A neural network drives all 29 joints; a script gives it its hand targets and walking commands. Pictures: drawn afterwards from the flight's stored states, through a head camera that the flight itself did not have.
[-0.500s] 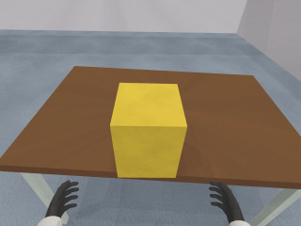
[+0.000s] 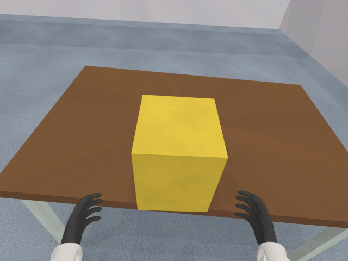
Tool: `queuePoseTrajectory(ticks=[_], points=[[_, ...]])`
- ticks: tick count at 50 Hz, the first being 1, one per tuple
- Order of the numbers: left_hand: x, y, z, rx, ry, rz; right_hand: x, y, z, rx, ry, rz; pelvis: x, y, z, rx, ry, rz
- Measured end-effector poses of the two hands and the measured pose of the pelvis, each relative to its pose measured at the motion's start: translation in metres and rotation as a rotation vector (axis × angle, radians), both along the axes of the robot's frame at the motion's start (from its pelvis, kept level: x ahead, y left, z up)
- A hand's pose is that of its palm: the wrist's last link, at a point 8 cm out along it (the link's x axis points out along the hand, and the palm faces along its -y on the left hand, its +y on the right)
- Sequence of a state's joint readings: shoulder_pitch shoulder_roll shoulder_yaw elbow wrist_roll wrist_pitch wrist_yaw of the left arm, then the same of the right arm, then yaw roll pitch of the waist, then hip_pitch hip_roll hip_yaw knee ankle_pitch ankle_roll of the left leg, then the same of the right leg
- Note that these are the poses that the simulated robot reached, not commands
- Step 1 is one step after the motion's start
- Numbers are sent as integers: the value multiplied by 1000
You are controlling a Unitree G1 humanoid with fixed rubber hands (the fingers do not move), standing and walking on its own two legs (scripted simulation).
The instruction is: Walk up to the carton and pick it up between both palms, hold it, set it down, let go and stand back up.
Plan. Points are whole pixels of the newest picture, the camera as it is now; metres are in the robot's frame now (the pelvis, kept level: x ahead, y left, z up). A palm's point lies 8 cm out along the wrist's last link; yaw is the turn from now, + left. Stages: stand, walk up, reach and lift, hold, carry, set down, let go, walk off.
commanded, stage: reach and lift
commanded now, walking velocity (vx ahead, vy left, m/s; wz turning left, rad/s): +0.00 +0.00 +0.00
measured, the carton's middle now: (175, 154) +0.41 +0.01 +0.01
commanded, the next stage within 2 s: none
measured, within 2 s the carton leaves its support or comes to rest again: neither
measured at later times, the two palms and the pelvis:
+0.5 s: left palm (81, 184) +0.27 +0.22 +0.06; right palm (264, 192) +0.28 -0.19 +0.06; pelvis +0.00 +0.00 +0.00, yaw +0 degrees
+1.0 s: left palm (89, 138) +0.35 +0.21 +0.12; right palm (261, 153) +0.35 -0.19 +0.11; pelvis +0.01 +0.00 +0.00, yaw +0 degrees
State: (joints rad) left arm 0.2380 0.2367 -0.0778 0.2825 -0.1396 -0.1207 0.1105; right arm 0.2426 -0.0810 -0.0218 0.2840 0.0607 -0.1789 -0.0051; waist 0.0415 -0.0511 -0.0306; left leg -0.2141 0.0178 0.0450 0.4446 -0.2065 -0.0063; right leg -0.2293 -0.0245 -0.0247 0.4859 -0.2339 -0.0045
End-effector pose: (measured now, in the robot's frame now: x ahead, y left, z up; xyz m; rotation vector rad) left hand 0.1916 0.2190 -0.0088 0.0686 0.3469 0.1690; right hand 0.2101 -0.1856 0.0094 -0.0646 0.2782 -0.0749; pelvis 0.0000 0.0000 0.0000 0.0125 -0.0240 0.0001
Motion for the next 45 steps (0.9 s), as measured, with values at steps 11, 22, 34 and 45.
queuePoseTrajectory(ticks=[11,22,34,45], points=[[44,-11,30,-22,-46,-31,26,-7,21,13,-20,-25,5,0,1,0,11,0],[75,-6,61,-35,-40,2,57,-7,46,12,-42,-16,6,0,2,0,16,0],[109,-1,85,-43,-54,11,101,7,75,13,-98,12,3,0,2,0,13,0],[147,-9,116,-60,-81,-24,131,2,89,9,-87,5,4,0,2,0,16,0]])
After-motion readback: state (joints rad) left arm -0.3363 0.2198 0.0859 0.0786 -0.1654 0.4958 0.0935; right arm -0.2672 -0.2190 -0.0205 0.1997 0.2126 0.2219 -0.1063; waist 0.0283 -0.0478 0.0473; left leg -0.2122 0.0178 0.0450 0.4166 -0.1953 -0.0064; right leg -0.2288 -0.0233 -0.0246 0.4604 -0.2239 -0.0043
